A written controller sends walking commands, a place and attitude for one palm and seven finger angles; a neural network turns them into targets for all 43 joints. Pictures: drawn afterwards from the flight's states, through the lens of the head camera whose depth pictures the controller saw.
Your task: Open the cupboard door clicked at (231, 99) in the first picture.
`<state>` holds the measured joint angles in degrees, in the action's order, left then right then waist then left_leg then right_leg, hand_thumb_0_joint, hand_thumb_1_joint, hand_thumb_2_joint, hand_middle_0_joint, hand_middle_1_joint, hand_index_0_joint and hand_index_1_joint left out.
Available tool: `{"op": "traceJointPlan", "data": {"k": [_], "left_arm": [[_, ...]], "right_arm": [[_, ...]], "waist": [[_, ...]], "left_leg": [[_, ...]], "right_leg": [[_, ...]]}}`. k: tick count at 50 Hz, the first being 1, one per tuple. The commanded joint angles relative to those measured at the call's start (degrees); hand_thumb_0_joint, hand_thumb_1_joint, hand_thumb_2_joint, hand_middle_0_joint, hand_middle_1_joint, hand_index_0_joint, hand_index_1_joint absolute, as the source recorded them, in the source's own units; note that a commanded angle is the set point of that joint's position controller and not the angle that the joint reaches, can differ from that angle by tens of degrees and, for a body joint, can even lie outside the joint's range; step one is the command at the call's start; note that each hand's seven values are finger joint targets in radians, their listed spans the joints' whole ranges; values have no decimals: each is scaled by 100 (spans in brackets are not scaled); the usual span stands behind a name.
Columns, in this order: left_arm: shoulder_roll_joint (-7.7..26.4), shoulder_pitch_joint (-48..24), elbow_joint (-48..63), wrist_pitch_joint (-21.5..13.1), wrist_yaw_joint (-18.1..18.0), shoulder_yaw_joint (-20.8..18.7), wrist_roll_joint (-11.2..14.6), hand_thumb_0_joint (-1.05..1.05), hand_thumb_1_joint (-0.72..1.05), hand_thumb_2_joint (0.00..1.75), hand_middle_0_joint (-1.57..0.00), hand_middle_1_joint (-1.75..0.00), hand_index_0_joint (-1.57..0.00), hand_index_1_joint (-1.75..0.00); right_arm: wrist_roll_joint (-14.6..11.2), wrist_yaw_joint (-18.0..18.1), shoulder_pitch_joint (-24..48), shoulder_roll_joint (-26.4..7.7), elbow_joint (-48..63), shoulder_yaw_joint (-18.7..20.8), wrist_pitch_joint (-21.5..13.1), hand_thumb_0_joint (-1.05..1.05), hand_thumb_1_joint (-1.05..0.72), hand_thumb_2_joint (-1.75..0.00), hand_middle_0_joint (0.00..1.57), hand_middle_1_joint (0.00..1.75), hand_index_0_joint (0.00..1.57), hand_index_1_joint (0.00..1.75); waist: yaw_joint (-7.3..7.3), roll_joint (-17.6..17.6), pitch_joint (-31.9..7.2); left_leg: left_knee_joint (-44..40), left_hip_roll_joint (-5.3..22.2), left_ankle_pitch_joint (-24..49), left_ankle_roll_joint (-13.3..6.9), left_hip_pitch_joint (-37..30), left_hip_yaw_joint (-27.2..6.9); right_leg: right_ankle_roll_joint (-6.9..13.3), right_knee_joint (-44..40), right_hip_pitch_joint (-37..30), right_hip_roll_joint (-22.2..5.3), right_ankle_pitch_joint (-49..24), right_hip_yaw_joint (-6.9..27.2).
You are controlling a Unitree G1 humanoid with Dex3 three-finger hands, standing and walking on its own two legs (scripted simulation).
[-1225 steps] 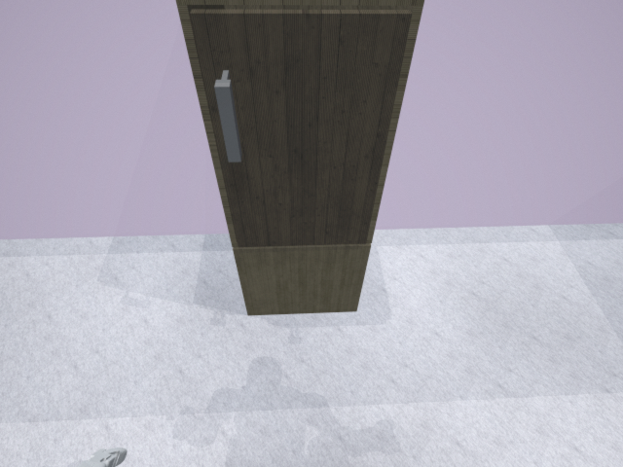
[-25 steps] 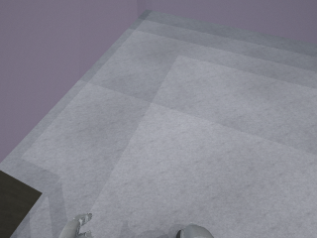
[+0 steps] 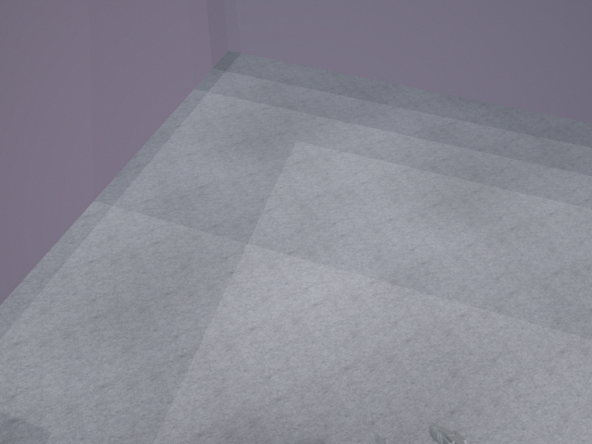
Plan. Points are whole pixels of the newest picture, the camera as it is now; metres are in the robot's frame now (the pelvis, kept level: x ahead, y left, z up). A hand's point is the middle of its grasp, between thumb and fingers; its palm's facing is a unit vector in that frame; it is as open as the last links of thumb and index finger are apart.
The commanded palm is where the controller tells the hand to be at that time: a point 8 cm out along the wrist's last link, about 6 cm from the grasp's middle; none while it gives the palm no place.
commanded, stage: walk to a spot facing it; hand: left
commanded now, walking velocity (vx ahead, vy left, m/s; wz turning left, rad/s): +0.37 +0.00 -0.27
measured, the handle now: out of the picture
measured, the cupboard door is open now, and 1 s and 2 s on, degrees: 47 47 47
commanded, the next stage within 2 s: turn to face it in 0.78 s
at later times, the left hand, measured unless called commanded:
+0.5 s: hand (238, 339) +0.30 +0.12 -0.16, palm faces -0.06 -0.98 -0.20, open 7.2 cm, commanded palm none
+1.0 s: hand (268, 217) +0.58 +0.10 -0.16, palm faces -0.14 -0.96 -0.22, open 7.3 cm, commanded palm none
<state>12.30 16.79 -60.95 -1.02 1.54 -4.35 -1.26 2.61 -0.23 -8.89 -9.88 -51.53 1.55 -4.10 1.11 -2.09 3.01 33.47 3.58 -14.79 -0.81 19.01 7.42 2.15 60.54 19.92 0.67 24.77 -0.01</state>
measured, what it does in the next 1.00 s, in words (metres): walks ahead: right foot, then left foot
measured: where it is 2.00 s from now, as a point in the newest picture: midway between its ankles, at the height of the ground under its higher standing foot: (337, 317)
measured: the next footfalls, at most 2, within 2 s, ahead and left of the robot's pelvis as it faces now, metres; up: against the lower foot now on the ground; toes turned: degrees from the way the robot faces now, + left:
right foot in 0.28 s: +0.24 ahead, -0.16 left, +0.00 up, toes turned -12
left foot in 0.66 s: +0.47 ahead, +0.06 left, +0.00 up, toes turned +4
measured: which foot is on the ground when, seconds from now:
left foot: down 0.00-0.28, up 0.30-0.64, down 0.66-1.00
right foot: up 0.00-0.26, down 0.28-0.66, up 0.68-1.00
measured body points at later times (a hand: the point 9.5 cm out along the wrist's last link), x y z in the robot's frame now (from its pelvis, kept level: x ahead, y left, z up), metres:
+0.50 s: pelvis +0.23 -0.06 +0.01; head +0.27 -0.06 +0.46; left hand +0.30 +0.17 -0.14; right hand +0.21 -0.30 -0.14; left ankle +0.28 +0.08 -0.68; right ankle +0.20 -0.15 -0.73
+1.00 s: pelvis +0.48 -0.08 +0.01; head +0.51 -0.10 +0.45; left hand +0.59 +0.15 -0.14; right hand +0.40 -0.29 -0.16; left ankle +0.43 +0.06 -0.73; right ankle +0.53 -0.21 -0.72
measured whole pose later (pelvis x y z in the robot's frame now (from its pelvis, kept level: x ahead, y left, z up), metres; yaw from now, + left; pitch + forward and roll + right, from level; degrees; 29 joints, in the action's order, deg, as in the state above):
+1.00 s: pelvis +0.48 -0.08 +0.01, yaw -8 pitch +1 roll +1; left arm 11.5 9.3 -58.7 -2.1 1.3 -3.4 -1.5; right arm 1.7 0.1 -20.5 -9.0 -62.3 2.1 -2.0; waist -1.7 0.1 3.3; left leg 26.4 4.5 -19.2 2.1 7.1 11.0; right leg -0.7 34.3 24.0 -5.7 8.5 -5.7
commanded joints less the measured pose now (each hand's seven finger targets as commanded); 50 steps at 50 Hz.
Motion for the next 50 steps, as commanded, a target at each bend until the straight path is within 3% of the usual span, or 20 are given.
{"op": "traceJointPlan", "data": {"k": [1, 5, 9, 12, 13, 14, 15, 17, 21, 28, 31, 32, 33, 34, 37, 41, 45, 48, 49, 50], "left_arm": [[144, -673, 728, -182, 98, -26, -61, 0, 90, 90, -20, -30, -20, -30], [-86, -808, 771, -81, 127, 58, -47, 0, 90, 90, -20, -30, -20, -30], [-2, -1041, 766, -67, 143, 37, -53, 0, 90, 90, -20, -30, -20, -30], [392, 54, 395, -138, 96, -87, -71, 0, 90, 90, -20, -30, -20, -30], [898, 982, 132, -205, 20, -230, -92, 0, 90, 90, -20, -30, -20, -30], [1527, 1584, -23, -204, -65, -381, -8, 0, 90, 90, -20, -30, -20, -30], [1406, 1332, 20, -173, -142, -330, 60, 0, 90, 90, -20, -30, -20, -30], [801, 406, 261, -175, -206, -162, 41, 0, 90, 90, -20, -30, -20, -30], [439, -88, 294, -325, -179, -19, -6, 0, 90, 90, -20, -30, -20, -30], [593, 172, 34, -388, -146, -35, 16, 0, 90, 90, -20, -30, -20, -30], [539, 36, 41, -347, -148, -45, 40, 0, 90, 90, -20, -30, -20, -30], [331, 130, 147, -327, -118, -30, 59, 0, 90, 90, -20, -30, -20, -30], [83, 237, 323, -340, -73, 43, 90, 0, 90, 90, -20, -30, -20, -30], [207, -244, 458, -349, -115, 37, 13, 0, 90, 90, -20, -30, -20, -30], [60, -543, 406, -260, -13, 16, -34, 0, 90, 90, -20, -30, -20, -30], [-210, -223, 322, -67, 27, 61, -33, 0, 90, 90, -20, -30, -20, -30], [-173, -510, 419, -72, 8, 88, -31, 0, 90, 90, -20, -30, -20, -30], [-1, -136, 269, -139, -36, 78, -40, 0, 90, 90, -20, -30, -20, -30], [254, 161, 167, -195, -76, 31, -38, 0, 90, 90, -20, -30, -20, -30], [710, 527, 55, -258, -146, -48, -64, 0, 90, 90, -20, -30, -20, -30]], "right_arm": [[-27, 153, -1342, -782, -315, 194, -91, 0, -90, -90, 20, 30, 20, 30], [-39, 107, -1416, -781, -491, 249, -62, 0, -90, -90, 20, 30, 20, 30], [-15, 61, -1478, -925, -625, 239, 51, 0, -90, -90, 20, 30, 20, 30], [-72, 39, -1306, -902, -685, 187, 102, 0, -90, -90, 20, 30, 20, 30], [-158, -10, -1197, -699, -606, 136, 79, 0, -90, -90, 20, 30, 20, 30], [-230, -17, -1038, -461, -347, 114, 63, 0, -90, -90, 20, 30, 20, 30], [-199, -2, -595, -671, -297, 183, 76, 0, -90, -90, 20, 30, 20, 30], [-165, 20, -436, -594, -395, 211, 75, 0, -90, -90, 20, 30, 20, 30], [-119, -56, -1021, -152, -754, 168, 266, 0, -90, -90, 20, 30, 20, 30], [-141, -154, -281, -222, -400, 186, 130, 0, -90, -90, 20, 30, 20, 30], [-100, -82, -1229, -597, -705, 272, 38, 0, -90, -90, 20, 30, 20, 30], [-19, -8, -2028, -1099, -909, 404, 0, 0, -90, -90, 20, 30, 20, 30], [23, 61, -2649, -1626, -1002, 504, 33, 0, -90, -90, 20, 30, 20, 30], [-14, 87, -2506, -1495, -1022, 474, 84, 0, -90, -90, 20, 30, 20, 30], [-34, 132, -1439, -764, -684, 276, -22, 0, -90, -90, 20, 30, 20, 30], [-76, 135, -1203, -703, -737, 248, -92, 0, -90, -90, 20, 30, 20, 30], [-76, 89, -1246, -715, -810, 230, 51, 0, -90, -90, 20, 30, 20, 30], [-111, 98, -1196, -711, -890, 185, 125, 0, -90, -90, 20, 30, 20, 30], [-152, 85, -1211, -596, -914, 158, 128, 0, -90, -90, 20, 30, 20, 30], [-199, 40, -1239, -373, -881, 117, 145, 0, -90, -90, 20, 30, 20, 30]], "waist": [[-350, 811, -54], [-287, 1003, -156], [-270, 893, 135], [348, 465, -264], [782, -593, -721], [923, -1910, -1009], [854, -1291, -676], [356, -831, -236], [-225, -462, -8], [-115, -412, 132], [-651, 237, -190], [-920, 1191, -671], [-1006, 2248, -1144], [-998, 1628, -961], [-454, 856, 55], [-139, 930, -242], [-208, 882, 98], [25, 559, -198], [152, 242, -388], [316, -601, -593]], "left_leg": [[-2106, 1749, 987, -561, -1575, -1495], [-2110, 1371, 1429, -436, -1313, -174], [-2123, 1438, 434, -457, -825, -114], [-551, 996, 1094, -135, -349, 325], [1181, 514, 675, 91, 798, 780], [3013, -119, -2050, 241, 2035, 520], [3817, 170, -1914, 178, 2380, -251], [3677, 634, -927, 208, 2222, -682], [2182, 552, -296, 335, 1036, -294], [261, 280, 321, 215, 703, -40], [-544, 66, 506, 53, -1171, 9], [-887, 1023, 147, -380, -2339, -1332], [-1627, 2306, 25, -1003, -3143, -3218], [-1887, 2457, -524, -1117, -2607, -3395], [-2282, 2004, -455, -725, -992, -2167], [-2230, 1498, 1022, -542, -884, -451], [-2099, 1381, 759, -546, -511, -177], [-1240, 988, 1017, -334, -404, -140], [-733, 684, 772, -123, -135, -3], [198, 185, -344, 121, 766, 302]], "right_leg": [[-109, 961, 2125, -638, -806, 172], [-155, -1115, 1199, -639, -1012, -342], [-108, -2176, 287, -421, -1262, -714], [121, -2885, -1609, -139, -1158, -798], [571, -3407, -3003, -1159, -61, 686], [1236, -4613, -3630, -2609, 431, 3168], [1371, -4858, -3147, -2683, 354, 3353], [1054, -4777, -2030, -2249, -458, 1950], [781, -5051, -758, -1660, -1304, 431], [649, -4723, -1392, -1617, -1825, 191], [364, -3203, -786, -1192, -2546, -267], [71, -1665, 191, -679, -1912, -619], [-106, 256, 1353, 37, 624, -789], [18, 1215, 1691, -172, 720, -146], [-111, 1429, 1888, -783, -599, 137], [-241, -363, 1068, -820, -973, -174], [-266, -1951, 323, -611, -1249, -576], [-290, -2977, -868, -344, -1836, -876], [-234, -3223, -1568, -565, -2257, -611], [69, -3461, -2442, -1552, -2775, 452]]}}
